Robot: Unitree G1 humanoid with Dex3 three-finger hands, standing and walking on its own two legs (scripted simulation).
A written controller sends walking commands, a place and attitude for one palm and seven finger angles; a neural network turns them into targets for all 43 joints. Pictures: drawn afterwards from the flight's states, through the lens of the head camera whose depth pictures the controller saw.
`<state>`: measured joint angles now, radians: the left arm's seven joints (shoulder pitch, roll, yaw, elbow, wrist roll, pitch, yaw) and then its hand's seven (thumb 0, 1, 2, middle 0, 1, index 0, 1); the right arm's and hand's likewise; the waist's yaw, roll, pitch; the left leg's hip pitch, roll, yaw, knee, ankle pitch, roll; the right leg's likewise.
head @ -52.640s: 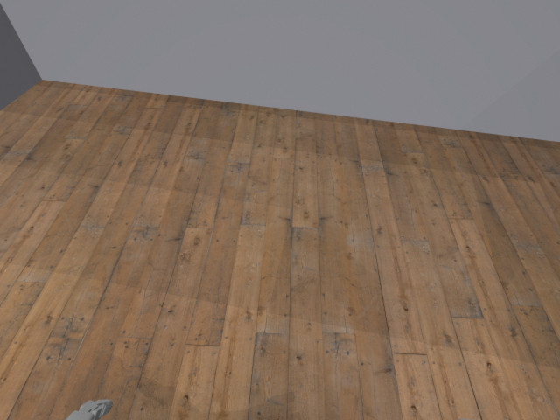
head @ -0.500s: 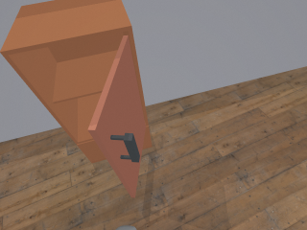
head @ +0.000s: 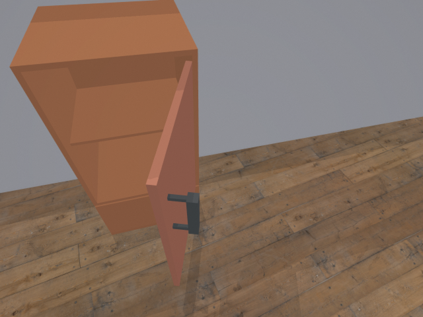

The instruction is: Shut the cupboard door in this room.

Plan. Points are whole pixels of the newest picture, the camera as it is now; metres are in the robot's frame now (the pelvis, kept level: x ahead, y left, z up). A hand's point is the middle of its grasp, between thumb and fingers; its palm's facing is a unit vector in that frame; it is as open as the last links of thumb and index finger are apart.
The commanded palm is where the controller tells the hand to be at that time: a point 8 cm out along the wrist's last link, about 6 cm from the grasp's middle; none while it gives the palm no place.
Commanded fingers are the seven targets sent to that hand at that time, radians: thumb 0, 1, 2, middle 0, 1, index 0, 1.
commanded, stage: stand and wait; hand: left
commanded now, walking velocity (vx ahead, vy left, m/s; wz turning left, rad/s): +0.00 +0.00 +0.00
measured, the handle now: (184, 214) +0.34 +0.09 -0.04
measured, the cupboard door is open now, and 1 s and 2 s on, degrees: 69 69 69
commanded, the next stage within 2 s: turn or walk to find it in 0.18 s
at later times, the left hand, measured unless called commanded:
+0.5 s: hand out of the picture +0.01 +0.18 -0.18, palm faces +0.09 -0.97 -0.22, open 7.3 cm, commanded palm none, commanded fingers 0.00 0.90 0.90 -0.20 -0.30 -0.20 -0.30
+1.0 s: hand out of the picture -0.02 +0.17 -0.19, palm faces +0.18 -0.96 -0.20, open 7.4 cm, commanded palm none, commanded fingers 0.00 0.90 0.90 -0.20 -0.30 -0.20 -0.30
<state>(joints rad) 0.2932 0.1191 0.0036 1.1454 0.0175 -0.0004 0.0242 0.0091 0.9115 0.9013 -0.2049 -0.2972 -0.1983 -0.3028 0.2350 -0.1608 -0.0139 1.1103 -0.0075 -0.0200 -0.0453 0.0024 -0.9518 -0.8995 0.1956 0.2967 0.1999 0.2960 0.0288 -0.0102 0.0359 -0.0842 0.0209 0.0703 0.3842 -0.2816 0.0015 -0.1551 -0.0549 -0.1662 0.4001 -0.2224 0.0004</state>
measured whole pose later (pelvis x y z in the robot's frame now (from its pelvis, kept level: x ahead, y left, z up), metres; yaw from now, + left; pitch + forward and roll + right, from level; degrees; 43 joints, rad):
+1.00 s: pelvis -0.02 -0.01 -0.02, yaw +6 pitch +0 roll -1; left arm 0.23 0.16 0.06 1.05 0.02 0.03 0.03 0.01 0.91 0.90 -0.21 -0.30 -0.20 -0.30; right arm 0.26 -0.15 -0.04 1.06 -0.01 0.03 -0.02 0.01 -0.92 -0.90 0.19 0.30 0.20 0.30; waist 0.01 0.00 0.07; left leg -0.26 0.00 -0.04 0.61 -0.35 -0.01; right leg -0.27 -0.10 -0.27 0.59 -0.31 -0.01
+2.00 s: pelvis -0.02 -0.03 +0.00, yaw +12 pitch -2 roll +0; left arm 0.23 0.20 0.02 1.10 0.01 -0.02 0.02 0.01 0.91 0.90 -0.21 -0.30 -0.20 -0.30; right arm 0.21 -0.19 -0.01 1.13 -0.01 -0.02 -0.03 0.01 -0.91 -0.90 0.20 0.30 0.20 0.30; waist 0.02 0.00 0.05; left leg -0.12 0.04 0.02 0.38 -0.23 -0.03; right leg -0.09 -0.01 -0.11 0.37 -0.25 -0.02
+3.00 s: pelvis -0.03 -0.07 +0.00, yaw -8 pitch +2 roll +3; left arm 0.28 0.17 0.07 0.94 0.02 0.02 -0.01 0.01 0.90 0.90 -0.21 -0.30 -0.20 -0.30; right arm 0.10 -0.24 -0.07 0.93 -0.02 0.04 -0.02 0.01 -0.91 -0.90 0.19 0.30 0.20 0.30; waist 0.05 0.01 0.10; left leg -0.48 0.05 -0.03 1.06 -0.36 -0.08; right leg -0.29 0.06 0.04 0.48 -0.22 -0.10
